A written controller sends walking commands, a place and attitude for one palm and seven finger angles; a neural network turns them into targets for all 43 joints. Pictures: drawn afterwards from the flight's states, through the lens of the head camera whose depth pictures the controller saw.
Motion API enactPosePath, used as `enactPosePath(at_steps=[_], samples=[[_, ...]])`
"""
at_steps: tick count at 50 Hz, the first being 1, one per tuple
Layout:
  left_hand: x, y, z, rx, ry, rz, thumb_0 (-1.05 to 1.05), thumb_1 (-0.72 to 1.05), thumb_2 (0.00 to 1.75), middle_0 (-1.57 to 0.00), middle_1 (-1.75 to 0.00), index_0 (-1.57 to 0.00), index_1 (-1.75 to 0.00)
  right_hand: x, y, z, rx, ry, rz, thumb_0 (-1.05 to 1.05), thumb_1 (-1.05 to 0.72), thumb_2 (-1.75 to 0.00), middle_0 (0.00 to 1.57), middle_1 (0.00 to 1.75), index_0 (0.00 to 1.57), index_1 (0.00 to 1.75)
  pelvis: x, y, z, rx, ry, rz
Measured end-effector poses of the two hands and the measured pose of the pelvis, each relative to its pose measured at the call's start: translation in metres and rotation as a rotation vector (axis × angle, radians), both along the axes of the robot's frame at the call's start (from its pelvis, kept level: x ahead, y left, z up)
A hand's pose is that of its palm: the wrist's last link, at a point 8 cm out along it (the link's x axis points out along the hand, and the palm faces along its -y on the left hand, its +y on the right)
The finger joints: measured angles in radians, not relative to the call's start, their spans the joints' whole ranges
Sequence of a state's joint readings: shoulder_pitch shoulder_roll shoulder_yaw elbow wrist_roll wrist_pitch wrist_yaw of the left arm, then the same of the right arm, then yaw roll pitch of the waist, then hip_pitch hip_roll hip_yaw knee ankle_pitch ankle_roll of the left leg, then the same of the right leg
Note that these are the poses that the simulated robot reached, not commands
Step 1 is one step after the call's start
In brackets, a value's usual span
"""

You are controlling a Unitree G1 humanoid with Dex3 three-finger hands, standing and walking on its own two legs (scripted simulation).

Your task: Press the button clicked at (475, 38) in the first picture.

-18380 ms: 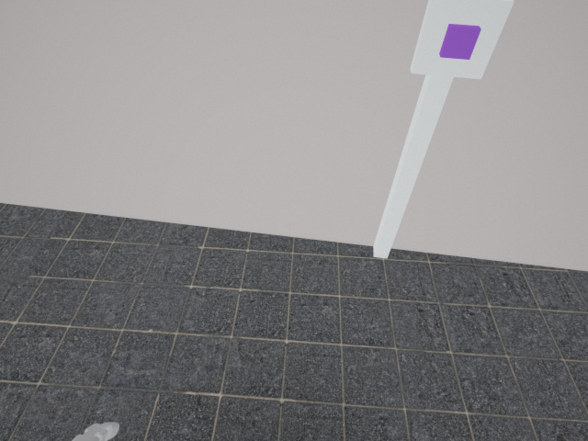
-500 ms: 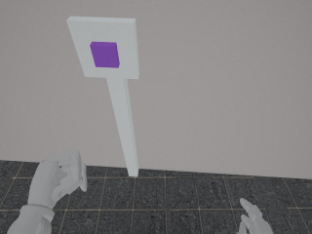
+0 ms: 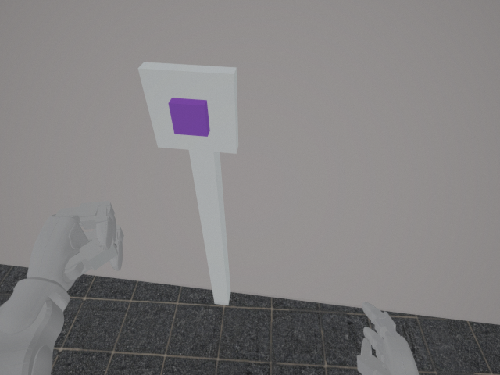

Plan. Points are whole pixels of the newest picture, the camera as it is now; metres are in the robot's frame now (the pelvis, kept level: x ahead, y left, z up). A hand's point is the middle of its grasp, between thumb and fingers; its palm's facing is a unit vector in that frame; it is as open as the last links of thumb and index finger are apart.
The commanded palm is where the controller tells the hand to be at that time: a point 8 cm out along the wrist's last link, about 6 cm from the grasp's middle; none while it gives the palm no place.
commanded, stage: raise the hand and make a fist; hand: left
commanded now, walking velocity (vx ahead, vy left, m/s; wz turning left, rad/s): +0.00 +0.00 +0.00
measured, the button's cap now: (190, 116) +0.54 +0.19 +0.16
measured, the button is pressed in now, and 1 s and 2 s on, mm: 0 0 0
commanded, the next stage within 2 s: aim a knuckle at the button in 0.46 s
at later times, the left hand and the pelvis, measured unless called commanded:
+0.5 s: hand (128, 247) +0.22 +0.19 +0.16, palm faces +0.06 -1.00 -0.08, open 3.1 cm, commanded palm +0.19 +0.24 +0.16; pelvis -0.01 -0.02 +0.00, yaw +0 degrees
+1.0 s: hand (162, 209) +0.30 +0.17 +0.15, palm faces +0.00 -1.00 -0.04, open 3.1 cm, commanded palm +0.27 +0.22 +0.15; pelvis -0.01 -0.02 +0.00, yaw -1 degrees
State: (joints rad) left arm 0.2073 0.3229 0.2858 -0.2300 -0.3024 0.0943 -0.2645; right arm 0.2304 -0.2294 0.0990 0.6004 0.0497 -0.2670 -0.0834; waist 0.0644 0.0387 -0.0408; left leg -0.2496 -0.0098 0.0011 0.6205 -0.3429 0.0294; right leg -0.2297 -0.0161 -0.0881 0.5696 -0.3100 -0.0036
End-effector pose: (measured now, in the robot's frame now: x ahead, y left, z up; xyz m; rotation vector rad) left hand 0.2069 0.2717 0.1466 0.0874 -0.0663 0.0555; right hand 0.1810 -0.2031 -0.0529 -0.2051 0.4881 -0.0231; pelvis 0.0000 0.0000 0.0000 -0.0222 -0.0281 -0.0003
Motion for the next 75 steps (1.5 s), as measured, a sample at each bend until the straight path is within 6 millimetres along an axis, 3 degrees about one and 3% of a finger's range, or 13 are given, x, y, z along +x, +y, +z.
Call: enactPosePath(at_steps=[6,14,22,33,38,47,59,70,75], samples=[[0.006,-0.005,0.023,-0.002,-0.054,-0.024,0.02,0.9,0.9,-1.3,-1.5,-1.31,-1.5,-0.006,-0.011,-0.003,0.0,0.011,-0.017,0.02,-0.9,-0.9,0.2,0.3,0.21,0.3,-0.001,-0.005,0.003,0.004,-0.018,0.001],[0.002,-0.02,0.002,-0.036,0.073,-0.035,0.02,0.9,0.9,-1.3,-1.5,-1.3,-1.5,-0.011,-0.03,0.002,-0.002,-0.002,-0.06,0.02,-0.9,-0.9,0.2,0.3,0.21,0.3,-0.006,-0.013,0.004,0.013,-0.026,-0.012],[-0.01,-0.026,0.017,-0.011,-0.04,0.009,0.02,0.9,0.9,-1.3,-1.5,-1.31,-1.5,-0.013,-0.037,0.004,-0.01,-0.02,-0.045,0.02,-0.9,-0.9,0.2,0.3,0.2,0.3,-0.01,-0.021,0.004,0.012,-0.043,-0.003],[-0.004,-0.03,0.01,-0.019,0.011,-0.008,0.02,0.9,0.9,-1.3,-1.5,-1.31,-1.5,-0.017,-0.039,0.0,0.007,-0.021,-0.057,0.02,-0.9,-0.9,0.2,0.3,0.2,0.3,-0.013,-0.025,0.004,0.014,-0.044,-0.004],[0.016,-0.028,0.011,-0.029,-0.019,0.006,0.02,0.9,0.9,-1.3,-1.5,-1.31,-1.5,-0.02,-0.04,-0.004,-0.005,-0.002,-0.06,0.02,-0.9,-0.9,0.2,0.3,0.2,0.3,-0.015,-0.025,0.004,0.014,-0.041,0.001],[0.06,-0.045,0.005,-0.041,0.021,-0.065,0.02,0.9,0.9,-1.3,-1.5,-1.31,-1.5,-0.028,-0.043,-0.009,-0.004,0.032,-0.104,0.02,-0.9,-0.9,0.2,0.3,0.2,0.3,-0.011,-0.02,0.005,0.022,-0.018,-0.016],[0.095,-0.043,0.0,-0.051,0.034,-0.029,0.02,0.9,0.9,-1.3,-1.5,-1.31,-1.5,-0.039,-0.045,-0.017,-0.015,0.12,-0.131,0.02,-0.9,-0.9,0.2,0.3,0.2,0.3,-0.007,-0.015,0.005,0.023,0.001,-0.024],[0.132,-0.059,0.0,-0.066,0.045,-0.058,0.02,0.9,0.9,-1.3,-1.5,-1.31,-1.5,-0.051,-0.045,-0.025,-0.016,0.188,-0.159,0.02,-0.9,-0.9,0.2,0.3,0.2,0.3,-0.006,-0.012,0.005,0.024,0.024,-0.026],[0.151,-0.056,-0.005,-0.066,0.071,-0.03,0.02,0.9,0.9,-1.3,-1.5,-1.31,-1.5,-0.063,-0.049,-0.029,-0.022,0.237,-0.184,0.02,-0.9,-0.9,0.2,0.3,0.21,0.3,-0.007,-0.013,0.004,0.024,0.037,-0.033]])
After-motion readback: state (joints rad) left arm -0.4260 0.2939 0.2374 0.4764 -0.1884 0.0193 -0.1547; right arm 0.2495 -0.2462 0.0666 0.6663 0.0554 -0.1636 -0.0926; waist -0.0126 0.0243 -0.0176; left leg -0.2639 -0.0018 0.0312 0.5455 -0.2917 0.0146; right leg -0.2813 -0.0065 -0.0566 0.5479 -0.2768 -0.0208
